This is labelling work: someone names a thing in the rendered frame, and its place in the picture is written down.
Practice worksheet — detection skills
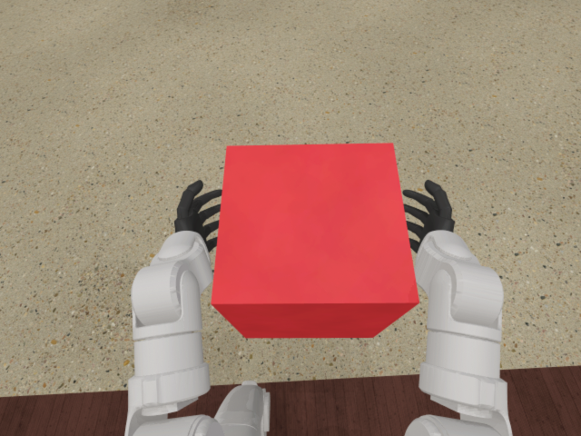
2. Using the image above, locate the robot right hand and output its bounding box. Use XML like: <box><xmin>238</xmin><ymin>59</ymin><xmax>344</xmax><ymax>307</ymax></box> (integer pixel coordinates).
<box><xmin>402</xmin><ymin>180</ymin><xmax>455</xmax><ymax>253</ymax></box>

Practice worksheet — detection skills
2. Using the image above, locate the left robot forearm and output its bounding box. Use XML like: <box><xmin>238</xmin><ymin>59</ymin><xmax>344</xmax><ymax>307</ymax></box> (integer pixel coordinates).
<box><xmin>124</xmin><ymin>231</ymin><xmax>213</xmax><ymax>436</ymax></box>

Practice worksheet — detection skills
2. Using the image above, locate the robot left upper arm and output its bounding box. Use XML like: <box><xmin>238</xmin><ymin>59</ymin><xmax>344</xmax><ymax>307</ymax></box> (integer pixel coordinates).
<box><xmin>133</xmin><ymin>414</ymin><xmax>225</xmax><ymax>436</ymax></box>

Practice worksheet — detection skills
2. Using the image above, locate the right robot forearm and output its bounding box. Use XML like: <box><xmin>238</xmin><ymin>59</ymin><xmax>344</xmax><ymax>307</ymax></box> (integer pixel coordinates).
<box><xmin>414</xmin><ymin>230</ymin><xmax>513</xmax><ymax>436</ymax></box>

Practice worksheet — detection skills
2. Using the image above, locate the robot right upper arm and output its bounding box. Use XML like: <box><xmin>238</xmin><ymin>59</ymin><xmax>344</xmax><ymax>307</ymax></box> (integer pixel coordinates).
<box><xmin>405</xmin><ymin>415</ymin><xmax>501</xmax><ymax>436</ymax></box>

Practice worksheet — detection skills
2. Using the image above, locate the left robot thigh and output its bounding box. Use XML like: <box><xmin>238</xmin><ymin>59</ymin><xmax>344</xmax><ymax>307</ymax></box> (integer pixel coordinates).
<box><xmin>214</xmin><ymin>385</ymin><xmax>271</xmax><ymax>436</ymax></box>

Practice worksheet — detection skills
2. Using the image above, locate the robot left hand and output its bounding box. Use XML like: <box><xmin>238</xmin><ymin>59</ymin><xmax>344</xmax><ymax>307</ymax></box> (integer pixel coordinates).
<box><xmin>174</xmin><ymin>180</ymin><xmax>222</xmax><ymax>252</ymax></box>

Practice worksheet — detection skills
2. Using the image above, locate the carton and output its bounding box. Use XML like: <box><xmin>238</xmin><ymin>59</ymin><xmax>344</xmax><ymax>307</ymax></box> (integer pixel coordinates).
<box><xmin>211</xmin><ymin>143</ymin><xmax>419</xmax><ymax>338</ymax></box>

